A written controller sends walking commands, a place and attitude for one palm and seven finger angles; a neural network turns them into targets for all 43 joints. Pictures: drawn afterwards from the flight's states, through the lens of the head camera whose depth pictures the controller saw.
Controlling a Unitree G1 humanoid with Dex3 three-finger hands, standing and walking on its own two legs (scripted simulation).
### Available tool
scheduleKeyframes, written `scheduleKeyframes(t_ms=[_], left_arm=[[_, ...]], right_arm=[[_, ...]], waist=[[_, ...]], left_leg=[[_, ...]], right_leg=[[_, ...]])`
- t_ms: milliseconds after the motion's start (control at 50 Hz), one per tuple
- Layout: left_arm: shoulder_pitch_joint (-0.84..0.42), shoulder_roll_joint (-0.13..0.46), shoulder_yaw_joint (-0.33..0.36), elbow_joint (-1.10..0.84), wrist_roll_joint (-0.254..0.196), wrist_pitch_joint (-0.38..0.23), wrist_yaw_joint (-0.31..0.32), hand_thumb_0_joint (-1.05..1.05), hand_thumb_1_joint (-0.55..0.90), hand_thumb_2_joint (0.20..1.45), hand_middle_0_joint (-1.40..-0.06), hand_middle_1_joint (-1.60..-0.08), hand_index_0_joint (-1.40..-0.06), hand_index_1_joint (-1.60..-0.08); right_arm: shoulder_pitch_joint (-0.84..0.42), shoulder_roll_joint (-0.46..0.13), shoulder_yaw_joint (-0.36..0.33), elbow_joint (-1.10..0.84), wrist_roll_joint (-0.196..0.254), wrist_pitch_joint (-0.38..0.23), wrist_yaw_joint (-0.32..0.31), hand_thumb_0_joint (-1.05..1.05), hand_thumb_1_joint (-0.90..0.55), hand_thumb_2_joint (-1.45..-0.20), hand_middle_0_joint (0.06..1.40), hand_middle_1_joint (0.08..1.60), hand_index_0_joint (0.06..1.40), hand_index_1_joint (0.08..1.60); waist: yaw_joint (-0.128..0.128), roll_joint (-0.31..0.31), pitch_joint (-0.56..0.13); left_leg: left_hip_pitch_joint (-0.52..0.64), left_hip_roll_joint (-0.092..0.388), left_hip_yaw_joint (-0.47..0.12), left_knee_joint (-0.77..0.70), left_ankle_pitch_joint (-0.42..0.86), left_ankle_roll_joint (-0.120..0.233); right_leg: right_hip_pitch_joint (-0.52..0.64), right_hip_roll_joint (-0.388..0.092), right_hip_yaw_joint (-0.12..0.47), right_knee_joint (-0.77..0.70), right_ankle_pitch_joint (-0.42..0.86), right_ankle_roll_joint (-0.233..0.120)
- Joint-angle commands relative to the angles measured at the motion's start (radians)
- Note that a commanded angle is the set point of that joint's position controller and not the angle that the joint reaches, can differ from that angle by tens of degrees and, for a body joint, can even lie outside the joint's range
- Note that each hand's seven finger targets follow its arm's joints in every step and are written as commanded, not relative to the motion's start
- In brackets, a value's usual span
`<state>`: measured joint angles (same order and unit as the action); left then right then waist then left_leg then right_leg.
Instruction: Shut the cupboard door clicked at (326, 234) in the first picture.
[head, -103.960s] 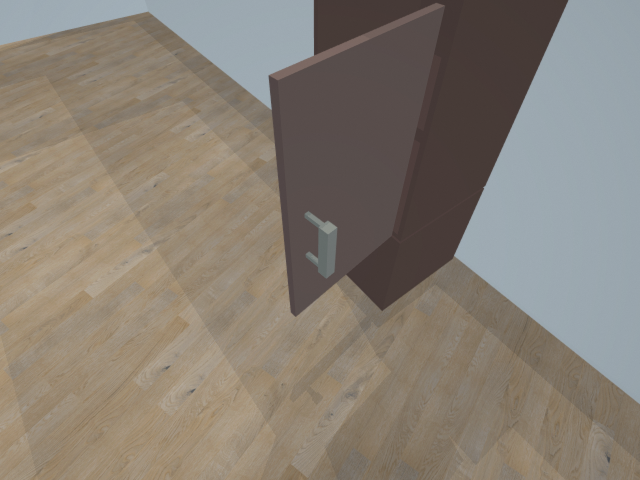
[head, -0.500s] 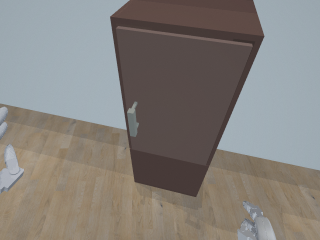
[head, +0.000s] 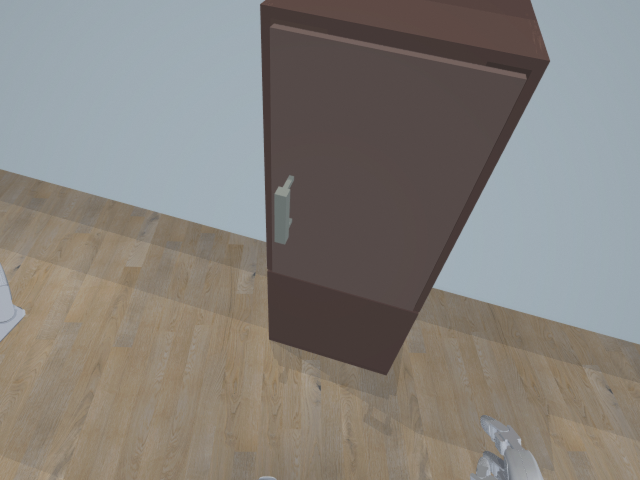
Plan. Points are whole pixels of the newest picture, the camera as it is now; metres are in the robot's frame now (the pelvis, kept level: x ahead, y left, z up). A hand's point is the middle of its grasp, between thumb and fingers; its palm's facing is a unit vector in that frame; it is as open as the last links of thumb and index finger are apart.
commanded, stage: step back with the hand held close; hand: left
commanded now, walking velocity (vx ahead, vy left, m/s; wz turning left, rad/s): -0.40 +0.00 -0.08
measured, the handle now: (285, 209) +0.62 +0.10 -0.07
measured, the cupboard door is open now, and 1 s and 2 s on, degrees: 0 0 0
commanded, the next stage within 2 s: stop stepping back and stand still in 0.16 s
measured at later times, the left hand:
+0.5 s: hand out of the picture +0.10 +0.25 +0.21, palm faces +0.46 -0.78 -0.42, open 7.4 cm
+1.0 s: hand out of the picture +0.12 +0.27 +0.19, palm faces +0.41 -0.75 -0.53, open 7.4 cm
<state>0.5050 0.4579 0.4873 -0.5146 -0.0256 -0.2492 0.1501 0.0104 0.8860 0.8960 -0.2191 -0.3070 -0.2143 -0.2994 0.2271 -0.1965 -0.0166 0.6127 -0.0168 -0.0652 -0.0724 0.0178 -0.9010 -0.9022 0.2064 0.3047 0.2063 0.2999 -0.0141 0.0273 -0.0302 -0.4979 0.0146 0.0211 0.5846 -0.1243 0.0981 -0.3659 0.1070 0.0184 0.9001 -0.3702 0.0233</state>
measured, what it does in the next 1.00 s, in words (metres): walks backwards: right foot, then left foot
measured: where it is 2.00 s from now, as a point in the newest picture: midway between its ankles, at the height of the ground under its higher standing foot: outside the picture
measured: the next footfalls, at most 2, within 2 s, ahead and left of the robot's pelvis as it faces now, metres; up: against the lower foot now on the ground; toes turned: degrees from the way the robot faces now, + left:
right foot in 0.20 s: -0.19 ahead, -0.14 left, +0.00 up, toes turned -5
left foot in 0.52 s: +0.00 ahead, +0.10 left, +0.00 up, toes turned -4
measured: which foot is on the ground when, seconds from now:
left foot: down 0.00-0.36, up 0.38-0.50, down 0.52-0.92, up 0.94-1.00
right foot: up 0.00-0.18, down 0.20-0.64, up 0.66-0.88, down 0.90-1.00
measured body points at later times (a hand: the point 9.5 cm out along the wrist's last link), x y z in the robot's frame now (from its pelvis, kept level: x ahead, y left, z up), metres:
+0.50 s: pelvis -0.08 -0.01 -0.01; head -0.15 +0.01 +0.43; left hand +0.07 +0.29 +0.23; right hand -0.01 -0.29 -0.10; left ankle -0.02 +0.09 -0.71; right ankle -0.23 -0.13 -0.73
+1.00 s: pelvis -0.10 +0.01 +0.01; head -0.13 -0.01 +0.46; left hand +0.09 +0.31 +0.22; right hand +0.01 -0.24 -0.09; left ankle -0.06 +0.11 -0.70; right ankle -0.16 -0.07 -0.73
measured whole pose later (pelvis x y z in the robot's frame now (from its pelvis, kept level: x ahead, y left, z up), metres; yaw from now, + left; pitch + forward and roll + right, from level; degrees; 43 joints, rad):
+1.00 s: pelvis -0.10 +0.01 +0.01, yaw -9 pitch +1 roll -1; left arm 0.58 0.46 0.49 -0.36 -0.08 -0.17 0.17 0.00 0.89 0.90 -0.22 -0.31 -0.21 -0.30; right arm 0.25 -0.22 0.02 0.65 0.01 -0.04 -0.05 0.02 -0.90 -0.90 0.21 0.31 0.21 0.30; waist 0.02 0.07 -0.09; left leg -0.41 0.02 0.03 0.74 -0.34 0.00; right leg -0.16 0.02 -0.09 0.46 -0.32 -0.05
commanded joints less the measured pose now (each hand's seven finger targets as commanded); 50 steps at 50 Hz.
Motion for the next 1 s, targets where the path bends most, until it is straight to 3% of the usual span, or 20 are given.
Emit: scheduleKeyframes(t_ms=[0, 80, 160, 220, 260, 320, 360, 400, 480, 520, 560, 600, 620, 660, 720, 760, 840, 900, 920, 980], left_arm=[[-0.007, 0.105, 0.053, -0.186, -0.03, -0.05, 0.011, 0.0, 0.9, 0.9, -0.2, -0.3, -0.2, -0.3], [-0.056, 0.113, 0.019, -0.229, -0.05, -0.067, -0.001, 0.0, 0.9, 0.9, -0.2, -0.3, -0.2, -0.3], [-0.1, 0.191, 0.066, -0.331, -0.042, -0.097, -0.013, 0.0, 0.9, 0.9, -0.2, -0.3, -0.2, -0.3], [-0.03, 0.289, 0.192, -0.385, -0.055, -0.103, -0.012, 0.0, 0.9, 0.9, -0.2, -0.3, -0.2, -0.3], [0.062, 0.244, 0.177, -0.376, -0.078, -0.089, -0.025, 0.0, 0.9, 0.9, -0.2, -0.3, -0.2, -0.3], [0.234, 0.321, 0.297, -0.299, -0.111, -0.046, -0.004, 0.0, 0.9, 0.9, -0.2, -0.3, -0.2, -0.3], [0.178, 0.248, 0.212, -0.231, -0.091, 0.001, 0.002, 0.0, 0.9, 0.9, -0.2, -0.3, -0.2, -0.3], [0.01, 0.205, 0.146, -0.113, -0.059, 0.023, 0.022, 0.0, 0.9, 0.9, -0.2, -0.3, -0.2, -0.3], [-0.333, 0.104, -0.053, 0.203, -0.018, 0.033, 0.011, 0.0, 0.9, 0.9, -0.2, -0.3, -0.2, -0.3], [-0.414, 0.093, -0.109, 0.199, -0.005, 0.035, 0.012, 0.0, 0.9, 0.9, -0.2, -0.3, -0.2, -0.3], [-0.372, 0.131, -0.074, -0.014, 0.002, 0.027, 0.017, 0.0, 0.9, 0.9, -0.2, -0.3, -0.2, -0.3], [-0.296, 0.163, -0.031, -0.344, -0.019, -0.021, 0.009, 0.0, 0.9, 0.9, -0.2, -0.3, -0.2, -0.3], [-0.22, 0.211, 0.015, -0.41, -0.021, -0.038, 0.002, 0.0, 0.9, 0.9, -0.2, -0.3, -0.2, -0.3], [-0.031, 0.242, 0.108, -0.551, -0.039, -0.048, 0.016, 0.0, 0.9, 0.9, -0.2, -0.3, -0.2, -0.3], [0.258, 0.297, 0.246, -0.478, -0.056, -0.039, 0.03, 0.0, 0.9, 0.9, -0.2, -0.3, -0.2, -0.3], [0.294, 0.237, 0.226, -0.376, -0.068, -0.031, 0.029, 0.0, 0.9, 0.9, -0.2, -0.3, -0.2, -0.3], [0.157, 0.17, 0.162, -0.093, -0.065, 0.022, 0.024, 0.0, 0.9, 0.9, -0.2, -0.3, -0.2, -0.3], [0.073, 0.153, 0.11, 0.077, -0.056, 0.062, 0.023, 0.0, 0.9, 0.9, -0.2, -0.3, -0.2, -0.3], [0.021, 0.116, 0.06, 0.078, -0.061, 0.069, 0.024, 0.0, 0.9, 0.9, -0.2, -0.3, -0.2, -0.3], [-0.077, 0.05, -0.063, 0.145, -0.033, 0.068, 0.017, 0.0, 0.9, 0.9, -0.2, -0.3, -0.2, -0.3]], right_arm=[[-0.103, -0.14, -0.052, -0.125, 0.002, -0.086, 0.007, 0.0, -0.9, -0.9, 0.2, 0.3, 0.2, 0.3], [-0.082, -0.139, -0.039, -0.079, -0.005, -0.107, 0.014, 0.0, -0.9, -0.9, 0.2, 0.3, 0.2, 0.3], [-0.09, -0.138, -0.041, -0.067, -0.007, -0.097, 0.022, 0.0, -0.9, -0.9, 0.2, 0.3, 0.2, 0.3], [-0.131, -0.14, -0.048, -0.1, -0.011, -0.096, 0.02, 0.0, -0.9, -0.9, 0.2, 0.3, 0.2, 0.3], [-0.108, -0.108, -0.048, -0.143, 0.022, -0.081, 0.023, 0.0, -0.9, -0.9, 0.2, 0.3, 0.2, 0.3], [-0.135, -0.11, -0.031, -0.172, 0.028, -0.038, -0.002, 0.0, -0.9, -0.9, 0.2, 0.3, 0.2, 0.3], [-0.139, -0.109, -0.024, -0.159, 0.019, -0.007, -0.014, 0.0, -0.9, -0.9, 0.2, 0.3, 0.2, 0.3], [-0.127, -0.125, -0.029, -0.114, 0.018, 0.0, -0.02, 0.0, -0.9, -0.9, 0.2, 0.3, 0.2, 0.3], [-0.105, -0.162, -0.004, -0.098, 0.038, -0.064, -0.033, 0.0, -0.9, -0.9, 0.2, 0.3, 0.2, 0.3], [-0.091, -0.185, -0.026, -0.075, 0.041, -0.079, -0.04, 0.0, -0.9, -0.9, 0.2, 0.3, 0.2, 0.3], [-0.059, -0.192, -0.036, -0.111, 0.036, -0.086, -0.034, 0.0, -0.9, -0.9, 0.2, 0.3, 0.2, 0.3], [-0.046, -0.137, -0.03, -0.142, 0.023, -0.125, 0.004, 0.0, -0.9, -0.9, 0.2, 0.3, 0.2, 0.3], [-0.074, -0.138, -0.035, -0.128, 0.013, -0.148, 0.016, 0.0, -0.9, -0.9, 0.2, 0.3, 0.2, 0.3], [-0.063, -0.134, -0.044, -0.144, 0.014, -0.165, 0.032, 0.0, -0.9, -0.9, 0.2, 0.3, 0.2, 0.3], [-0.069, -0.124, -0.032, -0.142, 0.008, -0.146, 0.039, 0.0, -0.9, -0.9, 0.2, 0.3, 0.2, 0.3], [-0.064, -0.111, -0.017, -0.146, -0.002, -0.109, 0.031, 0.0, -0.9, -0.9, 0.2, 0.3, 0.2, 0.3], [-0.052, -0.127, -0.017, -0.137, 0.011, -0.056, 0.0, 0.0, -0.9, -0.9, 0.2, 0.3, 0.2, 0.3], [-0.055, -0.131, -0.016, -0.133, 0.026, -0.017, 0.003, 0.0, -0.9, -0.9, 0.2, 0.3, 0.2, 0.3], [-0.08, -0.137, -0.019, -0.134, 0.036, -0.025, 0.007, 0.0, -0.9, -0.9, 0.2, 0.3, 0.2, 0.3], [-0.061, -0.15, -0.019, -0.095, 0.036, -0.038, 0.006, 0.0, -0.9, -0.9, 0.2, 0.3, 0.2, 0.3]], waist=[[0.019, 0.127, -0.079], [0.015, 0.159, -0.18], [0.024, 0.153, -0.331], [0.044, 0.181, -0.432], [0.023, 0.063, -0.424], [0.008, -0.021, -0.238], [-0.018, -0.054, -0.003], [-0.025, -0.13, 0.205], [-0.036, -0.197, 0.415], [-0.023, -0.084, 0.326], [-0.005, 0.053, 0.068], [-0.006, 0.23, -0.164], [0.013, 0.149, -0.21], [0.022, 0.106, -0.235], [0.03, 0.311, -0.25], [0.006, 0.362, -0.181], [-0.024, 0.154, -0.057], [-0.008, -0.211, 0.028], [0.007, -0.247, 0.05], [-0.004, -0.304, 0.05]], left_leg=[[0.019, 0.253, -0.259, -0.417, -0.426, -0.005], [0.32, 0.233, -0.229, -0.398, -0.16, -0.083], [0.566, 0.17, -0.081, -0.17, 0.43, -0.111], [0.57, 0.16, -0.07, -0.189, 0.407, -0.1], [0.625, 0.101, -0.009, -0.082, 0.328, -0.096], [0.493, 0.026, 0.003, 0.102, -0.11, -0.134], [0.328, 0.034, -0.052, 0.301, -0.156, -0.147], [0.106, 0.059, -0.109, 0.458, -0.179, -0.137], [0.06, 0.077, -0.042, 0.146, -0.2, -0.081], [0.173, 0.042, -0.022, -0.018, -0.032, -0.067], [0.364, 0.089, -0.122, -0.053, 0.456, -0.011], [0.565, 0.192, -0.362, -0.142, 0.79, 0.018], [0.454, 0.24, -0.397, -0.255, 0.364, -0.007], [0.431, 0.237, -0.357, -0.294, 0.074, 0.013], [0.396, 0.185, -0.186, -0.285, 0.076, -0.031], [0.284, 0.174, -0.132, -0.307, -0.024, -0.048], [0.065, 0.141, -0.071, -0.288, -0.373, -0.075], [0.002, 0.038, -0.031, 0.113, -0.262, -0.107], [-0.026, 0.029, -0.043, 0.223, -0.27, -0.105], [-0.092, 0.034, -0.038, 0.306, -0.243, -0.098]], right_leg=[[0.111, -0.01, -0.034, -0.097, -0.141, -0.017], [0.081, -0.027, -0.041, -0.475, -0.109, -0.033], [0.068, -0.072, -0.007, -0.602, 0.174, -0.042], [0.107, -0.051, -0.044, -0.506, 0.182, -0.027], [0.064, -0.092, -0.044, -0.515, 0.271, -0.017], [-0.161, -0.241, 0.039, -0.627, -0.165, -0.108], [-0.328, -0.357, 0.201, -0.72, -0.392, -0.194], [-0.376, -0.439, 0.3, -0.794, -0.456, -0.219], [-0.194, -0.32, 0.086, -0.648, -0.016, -0.11], [-0.071, -0.254, 0.014, -0.477, 0.273, -0.062], [0.032, -0.155, -0.054, -0.215, 0.606, 0.003], [-0.024, -0.069, -0.031, -0.004, -0.03, -0.01], [0.052, -0.07, 0.016, 0.059, -0.206, -0.008], [0.038, -0.086, 0.003, -0.012, -0.13, -0.015], [0.073, -0.074, -0.063, -0.148, -0.058, -0.007], [0.136, -0.059, -0.107, -0.255, -0.06, -0.011], [0.315, -0.079, -0.123, -0.509, 0.032, -0.038], [0.14, -0.375, 0.306, -0.737, -0.192, -0.176], [0.107, -0.427, 0.369, -0.759, -0.166, -0.193], [0.246, -0.371, 0.159, -0.596, 0.368, -0.136]])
